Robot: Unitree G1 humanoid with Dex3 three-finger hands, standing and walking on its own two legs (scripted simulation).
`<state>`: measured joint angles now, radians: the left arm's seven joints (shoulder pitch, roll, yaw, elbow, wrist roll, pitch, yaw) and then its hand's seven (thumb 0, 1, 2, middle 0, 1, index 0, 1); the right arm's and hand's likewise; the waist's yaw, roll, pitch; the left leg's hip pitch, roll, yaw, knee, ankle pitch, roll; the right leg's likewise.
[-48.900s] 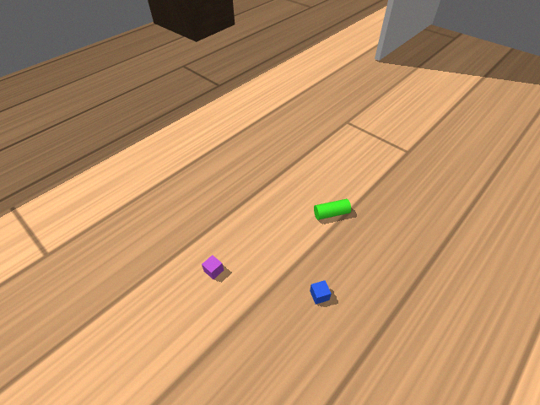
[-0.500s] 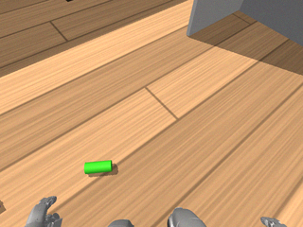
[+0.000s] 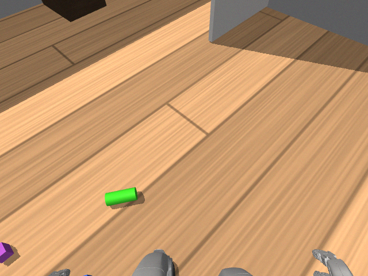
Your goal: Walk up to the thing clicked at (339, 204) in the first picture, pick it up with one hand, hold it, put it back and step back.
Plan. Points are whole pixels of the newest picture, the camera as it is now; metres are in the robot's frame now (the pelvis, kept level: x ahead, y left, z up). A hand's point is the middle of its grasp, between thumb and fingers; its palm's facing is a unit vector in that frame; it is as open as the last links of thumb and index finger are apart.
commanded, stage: step back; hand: left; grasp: from above
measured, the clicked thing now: (121, 196) +0.56 +0.37 -0.72
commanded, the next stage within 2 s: none
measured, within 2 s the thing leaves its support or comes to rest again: neither
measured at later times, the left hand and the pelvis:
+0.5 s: hand out of the picture -0.03 +0.26 -0.13, palm faces +0.07 -0.93 -0.37, open 7.4 cm; pelvis -0.14 -0.02 +0.01, yaw +4 degrees
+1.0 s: hand out of the picture -0.22 +0.23 -0.14, palm faces +0.11 -0.90 -0.42, open 7.4 cm; pelvis -0.31 -0.05 +0.00, yaw +8 degrees
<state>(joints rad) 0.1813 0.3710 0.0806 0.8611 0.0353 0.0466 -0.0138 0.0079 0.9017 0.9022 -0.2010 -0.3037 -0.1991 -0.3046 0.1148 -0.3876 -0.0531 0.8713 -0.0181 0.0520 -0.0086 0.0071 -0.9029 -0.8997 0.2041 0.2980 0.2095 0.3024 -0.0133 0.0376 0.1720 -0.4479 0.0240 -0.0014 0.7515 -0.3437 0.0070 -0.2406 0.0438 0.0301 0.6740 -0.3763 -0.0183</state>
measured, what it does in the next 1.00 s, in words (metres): walks backwards: left foot, then right foot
